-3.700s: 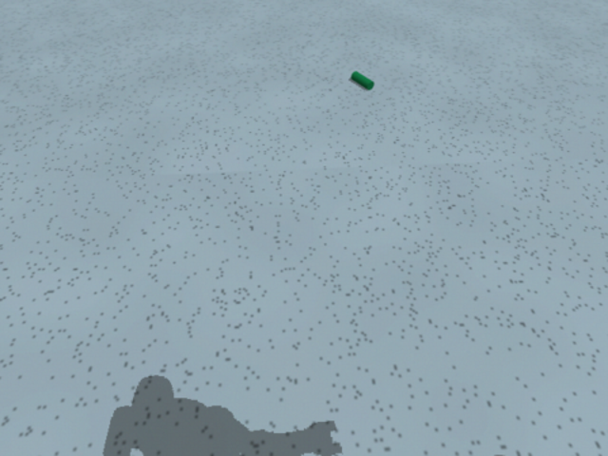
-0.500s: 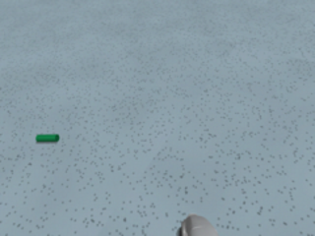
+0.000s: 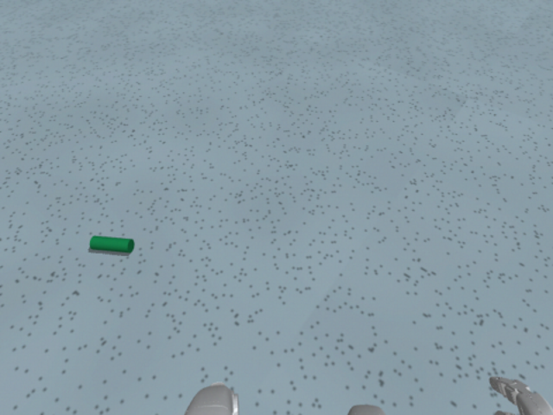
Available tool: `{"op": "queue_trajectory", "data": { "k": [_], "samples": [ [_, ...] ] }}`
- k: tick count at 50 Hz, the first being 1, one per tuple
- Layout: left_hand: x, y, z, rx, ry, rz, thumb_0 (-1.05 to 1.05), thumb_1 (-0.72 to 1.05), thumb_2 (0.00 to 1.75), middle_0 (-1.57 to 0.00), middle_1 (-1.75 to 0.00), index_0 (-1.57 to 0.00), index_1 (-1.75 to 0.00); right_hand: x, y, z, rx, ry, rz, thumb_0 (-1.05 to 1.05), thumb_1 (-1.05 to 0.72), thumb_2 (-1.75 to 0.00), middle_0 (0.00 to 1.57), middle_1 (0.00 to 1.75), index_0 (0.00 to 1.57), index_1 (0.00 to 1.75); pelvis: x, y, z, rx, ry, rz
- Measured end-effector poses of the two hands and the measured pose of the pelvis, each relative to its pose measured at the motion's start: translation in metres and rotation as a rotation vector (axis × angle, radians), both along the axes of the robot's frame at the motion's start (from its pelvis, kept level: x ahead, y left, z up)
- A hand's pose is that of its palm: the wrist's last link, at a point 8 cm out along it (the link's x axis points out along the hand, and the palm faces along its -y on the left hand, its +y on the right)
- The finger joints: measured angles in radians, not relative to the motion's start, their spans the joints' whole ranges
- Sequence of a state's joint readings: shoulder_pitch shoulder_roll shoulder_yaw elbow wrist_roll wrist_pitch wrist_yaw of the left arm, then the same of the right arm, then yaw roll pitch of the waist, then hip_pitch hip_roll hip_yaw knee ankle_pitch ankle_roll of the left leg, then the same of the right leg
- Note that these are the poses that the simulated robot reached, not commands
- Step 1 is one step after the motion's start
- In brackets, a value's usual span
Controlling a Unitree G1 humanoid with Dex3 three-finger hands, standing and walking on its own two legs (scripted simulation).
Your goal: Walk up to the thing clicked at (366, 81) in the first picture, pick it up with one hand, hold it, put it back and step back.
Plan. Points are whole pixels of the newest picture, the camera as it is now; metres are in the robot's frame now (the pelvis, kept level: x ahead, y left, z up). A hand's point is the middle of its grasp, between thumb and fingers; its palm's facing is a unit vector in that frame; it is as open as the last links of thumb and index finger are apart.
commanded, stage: walk up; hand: left
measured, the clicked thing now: (112, 244) +0.80 +0.68 -0.70
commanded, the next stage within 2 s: none
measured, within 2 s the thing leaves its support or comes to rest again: neither
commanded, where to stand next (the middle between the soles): +0.39 +0.50 m, yaw -7 degrees
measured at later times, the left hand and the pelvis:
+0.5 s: hand out of the picture +0.20 +0.44 -0.08, palm faces -0.01 -0.81 -0.59, open 7.4 cm; pelvis +0.11 +0.14 +0.02, yaw -3 degrees
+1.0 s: hand out of the picture +0.32 +0.61 -0.11, palm faces -0.12 -0.85 -0.51, open 7.4 cm; pelvis +0.21 +0.32 +0.02, yaw -4 degrees
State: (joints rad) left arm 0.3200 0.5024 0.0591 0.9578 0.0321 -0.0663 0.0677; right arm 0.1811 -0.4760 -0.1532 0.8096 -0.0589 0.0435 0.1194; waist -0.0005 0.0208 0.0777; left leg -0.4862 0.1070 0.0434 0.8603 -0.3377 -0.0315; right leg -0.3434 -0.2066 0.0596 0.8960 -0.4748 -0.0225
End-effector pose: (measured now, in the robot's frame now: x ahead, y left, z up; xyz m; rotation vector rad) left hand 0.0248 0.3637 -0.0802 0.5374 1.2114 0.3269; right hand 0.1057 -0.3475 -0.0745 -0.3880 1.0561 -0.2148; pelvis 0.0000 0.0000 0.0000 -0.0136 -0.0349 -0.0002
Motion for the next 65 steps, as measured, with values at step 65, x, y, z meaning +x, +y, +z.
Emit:
{"op": "queue_trajectory", "data": {
  "k": [65],
  "samples": [
    [0.292, 0.388, 0.055, 0.068, -0.107, -0.083, 0.0, 0.9, 0.9, -0.21, -0.3, -0.21, -0.3, 0.198, 0.43, -0.042, 0.116, 0.122, -0.067, 0.01, -0.9, -0.9, 0.21, 0.3, 0.2, 0.3, 0.254, 0.411, 0.017, -0.003, -0.019, -0.058]
  ]
}}
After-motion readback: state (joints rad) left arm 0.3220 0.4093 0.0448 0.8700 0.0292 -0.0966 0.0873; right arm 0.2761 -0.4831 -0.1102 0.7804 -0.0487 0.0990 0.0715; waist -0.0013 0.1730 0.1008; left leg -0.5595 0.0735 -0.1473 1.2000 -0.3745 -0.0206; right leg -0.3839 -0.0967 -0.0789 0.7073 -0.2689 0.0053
